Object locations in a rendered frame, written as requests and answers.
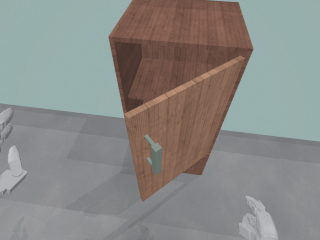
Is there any handle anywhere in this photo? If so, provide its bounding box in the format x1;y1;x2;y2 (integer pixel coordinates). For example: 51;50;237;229
144;135;162;175

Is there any robot right hand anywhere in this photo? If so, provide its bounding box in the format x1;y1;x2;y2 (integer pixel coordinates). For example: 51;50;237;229
239;195;279;240

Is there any robot left hand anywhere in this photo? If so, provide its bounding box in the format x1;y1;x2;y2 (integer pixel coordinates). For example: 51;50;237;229
0;108;27;198

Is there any cupboard door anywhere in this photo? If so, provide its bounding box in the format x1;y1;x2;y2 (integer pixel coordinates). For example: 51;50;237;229
124;56;245;201

